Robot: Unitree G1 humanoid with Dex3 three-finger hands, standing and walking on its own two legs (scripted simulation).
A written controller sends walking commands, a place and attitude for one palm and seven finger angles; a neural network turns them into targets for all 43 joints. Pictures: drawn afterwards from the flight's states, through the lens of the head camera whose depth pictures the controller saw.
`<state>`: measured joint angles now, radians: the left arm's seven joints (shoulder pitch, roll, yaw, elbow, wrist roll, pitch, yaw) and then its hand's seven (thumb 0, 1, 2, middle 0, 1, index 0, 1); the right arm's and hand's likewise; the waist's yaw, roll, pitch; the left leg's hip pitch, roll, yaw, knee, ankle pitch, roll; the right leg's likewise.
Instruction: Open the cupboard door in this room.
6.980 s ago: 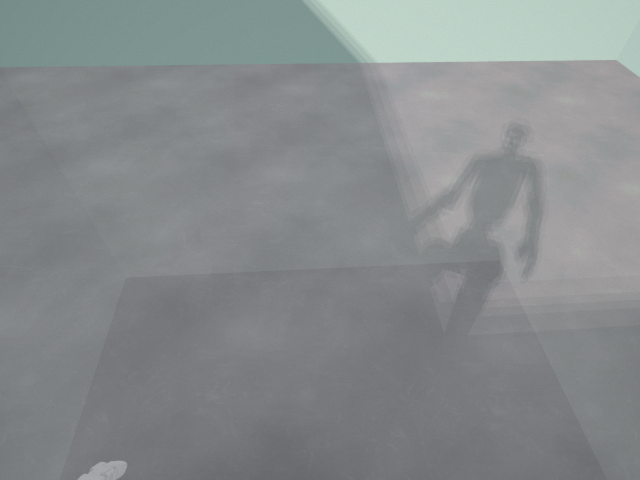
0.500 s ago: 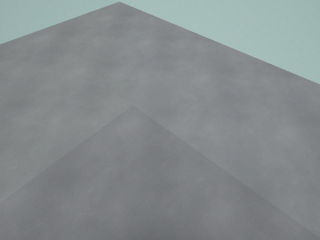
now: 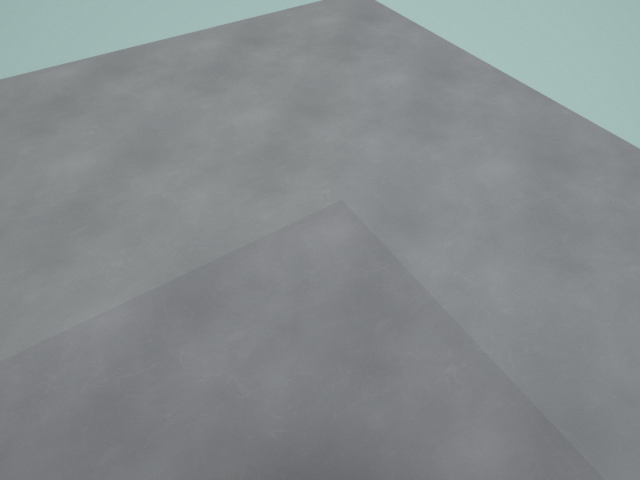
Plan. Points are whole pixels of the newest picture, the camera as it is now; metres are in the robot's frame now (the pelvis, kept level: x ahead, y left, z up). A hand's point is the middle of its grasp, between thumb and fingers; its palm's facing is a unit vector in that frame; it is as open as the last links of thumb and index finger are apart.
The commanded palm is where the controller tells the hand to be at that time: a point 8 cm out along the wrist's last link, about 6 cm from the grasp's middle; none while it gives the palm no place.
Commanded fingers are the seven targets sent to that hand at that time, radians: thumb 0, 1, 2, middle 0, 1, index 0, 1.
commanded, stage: turn or walk to find it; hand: left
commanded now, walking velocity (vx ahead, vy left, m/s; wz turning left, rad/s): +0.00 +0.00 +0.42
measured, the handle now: out of the picture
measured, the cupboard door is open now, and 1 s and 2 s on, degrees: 0 0 0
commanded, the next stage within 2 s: none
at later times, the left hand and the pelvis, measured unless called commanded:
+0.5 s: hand out of the picture +0.04 +0.19 -0.14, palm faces +0.21 -0.93 -0.29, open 7.4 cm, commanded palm none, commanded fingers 0.00 0.90 0.90 -0.20 -0.30 -0.20 -0.30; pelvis -0.02 -0.02 +0.00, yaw +11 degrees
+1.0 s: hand out of the picture -0.09 +0.23 -0.17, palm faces +0.43 -0.87 -0.25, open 7.4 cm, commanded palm none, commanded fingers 0.00 0.90 0.90 -0.20 -0.30 -0.20 -0.30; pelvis -0.04 +0.02 +0.01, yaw +23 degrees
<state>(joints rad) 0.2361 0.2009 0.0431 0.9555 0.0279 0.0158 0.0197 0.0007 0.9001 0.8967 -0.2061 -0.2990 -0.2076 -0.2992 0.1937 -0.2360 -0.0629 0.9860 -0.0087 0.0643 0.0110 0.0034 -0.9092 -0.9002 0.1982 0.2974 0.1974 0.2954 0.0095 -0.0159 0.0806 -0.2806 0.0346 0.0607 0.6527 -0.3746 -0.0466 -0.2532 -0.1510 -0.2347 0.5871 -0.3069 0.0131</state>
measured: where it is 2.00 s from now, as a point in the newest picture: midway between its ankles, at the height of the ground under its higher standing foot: outside the picture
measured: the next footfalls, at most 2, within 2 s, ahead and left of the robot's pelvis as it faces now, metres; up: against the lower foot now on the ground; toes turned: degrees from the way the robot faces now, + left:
left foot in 0.02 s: +0.03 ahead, +0.13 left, +0.00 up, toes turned +5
right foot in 0.40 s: +0.04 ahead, -0.11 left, +0.00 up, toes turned +4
